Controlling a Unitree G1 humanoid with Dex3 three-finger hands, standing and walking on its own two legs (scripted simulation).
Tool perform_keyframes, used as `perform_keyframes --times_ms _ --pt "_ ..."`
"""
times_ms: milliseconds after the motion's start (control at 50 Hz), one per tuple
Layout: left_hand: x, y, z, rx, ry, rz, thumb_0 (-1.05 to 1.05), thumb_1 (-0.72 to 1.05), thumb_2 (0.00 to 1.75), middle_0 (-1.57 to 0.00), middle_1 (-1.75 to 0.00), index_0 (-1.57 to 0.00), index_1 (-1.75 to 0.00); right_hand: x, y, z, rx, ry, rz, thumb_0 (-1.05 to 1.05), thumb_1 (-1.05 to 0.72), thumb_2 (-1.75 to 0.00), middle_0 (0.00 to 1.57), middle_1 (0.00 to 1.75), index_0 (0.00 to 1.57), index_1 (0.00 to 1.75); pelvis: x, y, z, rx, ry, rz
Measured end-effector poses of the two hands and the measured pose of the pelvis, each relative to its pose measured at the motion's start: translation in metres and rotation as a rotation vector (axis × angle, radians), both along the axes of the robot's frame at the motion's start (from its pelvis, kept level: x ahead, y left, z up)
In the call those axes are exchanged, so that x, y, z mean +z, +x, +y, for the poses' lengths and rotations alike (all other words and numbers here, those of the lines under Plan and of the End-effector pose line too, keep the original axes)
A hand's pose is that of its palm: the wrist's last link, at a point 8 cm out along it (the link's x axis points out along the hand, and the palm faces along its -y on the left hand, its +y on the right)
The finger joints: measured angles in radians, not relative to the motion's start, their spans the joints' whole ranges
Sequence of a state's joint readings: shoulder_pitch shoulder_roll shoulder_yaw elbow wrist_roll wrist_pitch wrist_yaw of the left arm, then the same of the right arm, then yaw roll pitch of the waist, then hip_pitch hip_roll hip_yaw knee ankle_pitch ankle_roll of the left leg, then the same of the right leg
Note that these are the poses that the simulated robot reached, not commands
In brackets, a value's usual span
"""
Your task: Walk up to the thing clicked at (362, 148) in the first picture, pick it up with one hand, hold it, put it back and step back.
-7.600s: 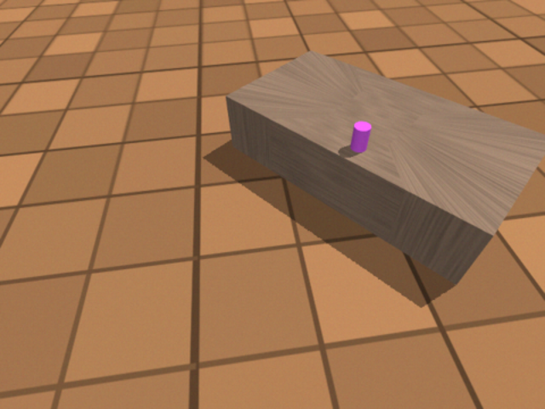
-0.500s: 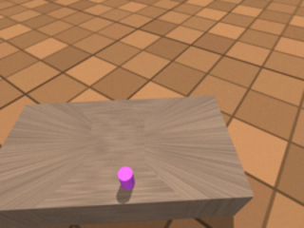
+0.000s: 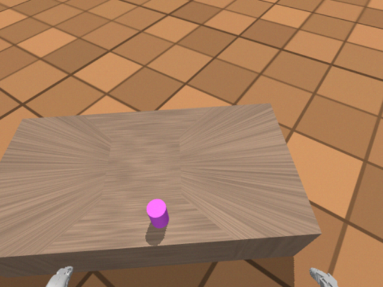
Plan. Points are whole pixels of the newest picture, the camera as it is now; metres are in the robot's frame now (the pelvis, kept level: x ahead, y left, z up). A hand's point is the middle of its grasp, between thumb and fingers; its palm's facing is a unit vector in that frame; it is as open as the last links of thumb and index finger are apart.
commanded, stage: go down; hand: left
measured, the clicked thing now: (158, 214) +0.43 +0.15 -0.38
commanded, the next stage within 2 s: none
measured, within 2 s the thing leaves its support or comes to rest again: neither
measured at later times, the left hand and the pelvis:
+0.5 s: hand out of the picture +0.15 +0.26 -0.13, palm faces +0.04 -0.94 -0.33, open 17.4 cm; pelvis +0.01 +0.00 -0.03, yaw +1 degrees
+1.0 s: hand out of the picture +0.13 +0.26 -0.13, palm faces +0.06 -0.94 -0.34, open 17.4 cm; pelvis -0.01 +0.00 -0.05, yaw +2 degrees
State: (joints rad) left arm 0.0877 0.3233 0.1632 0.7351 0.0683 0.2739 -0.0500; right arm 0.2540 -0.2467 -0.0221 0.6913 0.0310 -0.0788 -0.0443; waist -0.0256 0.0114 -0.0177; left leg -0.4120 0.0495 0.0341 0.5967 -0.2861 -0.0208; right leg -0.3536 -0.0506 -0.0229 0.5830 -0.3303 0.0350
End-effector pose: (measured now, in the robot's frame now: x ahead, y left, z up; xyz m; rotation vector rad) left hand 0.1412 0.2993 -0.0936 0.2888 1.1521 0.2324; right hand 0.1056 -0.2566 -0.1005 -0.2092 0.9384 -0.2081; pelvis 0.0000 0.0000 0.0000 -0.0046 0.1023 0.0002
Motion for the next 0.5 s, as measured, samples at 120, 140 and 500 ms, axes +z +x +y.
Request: perform_keyframes --times_ms 120,140,500 --pt "-0.001 0.002 0.002 -0.003 -0.008 -0.018 0.0 -0.44 0.13 -0.07 -0.12 -0.07 -0.11 0.003 0.025 -0.001 0.025 -0.035 -0.064 0.01 -0.87 -0.89 0.21 0.3 0.2 0.3 -0.007 0.005 0.001 0.006 -0.004 0.018" --pt "-0.001 0.003 0.002 -0.003 -0.008 -0.019 0.0 -0.45 0.13 -0.07 -0.12 -0.07 -0.12 0.003 0.028 -0.001 0.028 -0.04 -0.074 0.01 -0.87 -0.88 0.21 0.3 0.2 0.3 -0.008 0.006 0.001 0.007 -0.005 0.021" --pt "-0.001 0.0 0.005 -0.01 -0.014 -0.042 0.0 -0.57 0.12 -0.07 -0.13 -0.07 -0.13 -0.008 0.051 0.007 0.036 -0.066 -0.183 0.01 -0.86 -0.88 0.21 0.3 0.2 0.3 -0.033 0.009 0.001 0.022 -0.023 0.083"
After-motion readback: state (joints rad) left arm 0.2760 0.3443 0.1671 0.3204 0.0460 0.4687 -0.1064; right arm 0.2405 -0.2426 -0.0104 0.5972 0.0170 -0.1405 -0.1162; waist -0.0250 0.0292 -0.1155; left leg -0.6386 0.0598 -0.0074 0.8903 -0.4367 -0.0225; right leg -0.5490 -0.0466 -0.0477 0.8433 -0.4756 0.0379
